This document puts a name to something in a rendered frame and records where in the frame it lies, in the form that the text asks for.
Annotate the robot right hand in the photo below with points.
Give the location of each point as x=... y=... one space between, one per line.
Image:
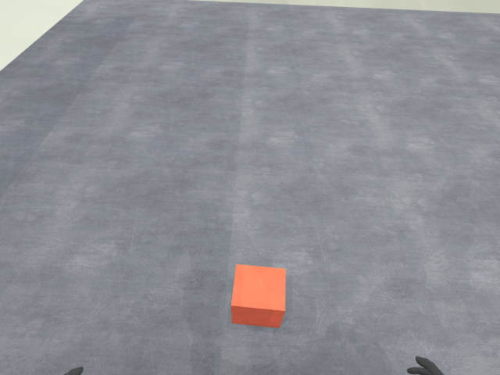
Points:
x=429 y=368

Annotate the carton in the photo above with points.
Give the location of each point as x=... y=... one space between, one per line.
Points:
x=258 y=296

